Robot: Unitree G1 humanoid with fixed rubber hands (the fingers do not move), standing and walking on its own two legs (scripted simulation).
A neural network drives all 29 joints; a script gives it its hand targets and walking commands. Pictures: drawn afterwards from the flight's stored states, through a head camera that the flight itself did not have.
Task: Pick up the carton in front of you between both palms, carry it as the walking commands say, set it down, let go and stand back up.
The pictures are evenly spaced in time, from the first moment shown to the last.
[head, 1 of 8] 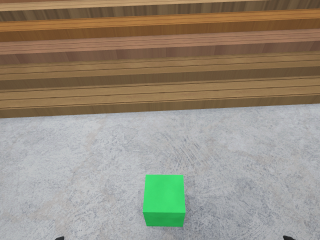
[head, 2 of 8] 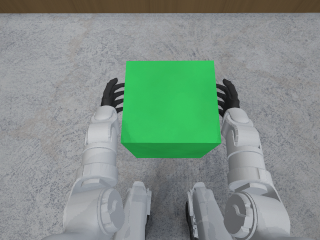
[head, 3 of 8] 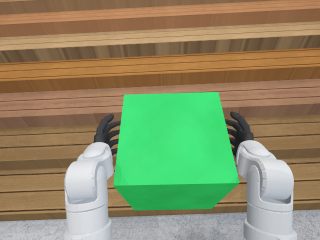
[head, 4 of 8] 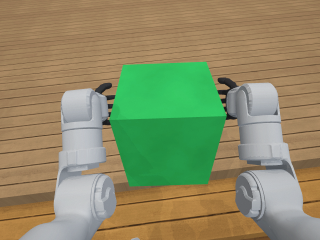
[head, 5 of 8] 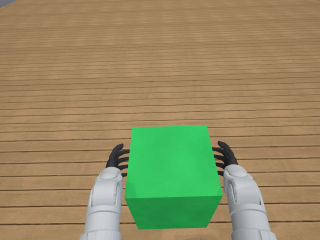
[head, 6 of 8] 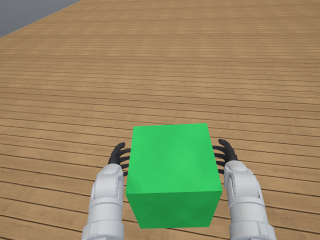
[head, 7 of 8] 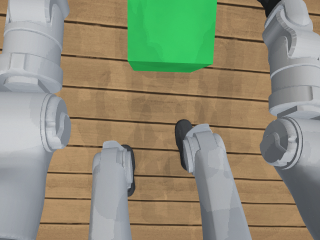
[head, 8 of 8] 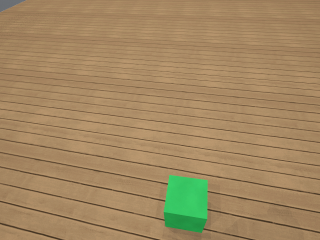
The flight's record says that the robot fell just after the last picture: no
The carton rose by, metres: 1.82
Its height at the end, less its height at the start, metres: +1.07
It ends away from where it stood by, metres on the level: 5.13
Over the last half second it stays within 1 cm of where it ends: yes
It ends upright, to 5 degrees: yes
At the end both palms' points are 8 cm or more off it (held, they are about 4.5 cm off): yes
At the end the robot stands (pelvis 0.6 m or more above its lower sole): yes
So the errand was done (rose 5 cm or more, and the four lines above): yes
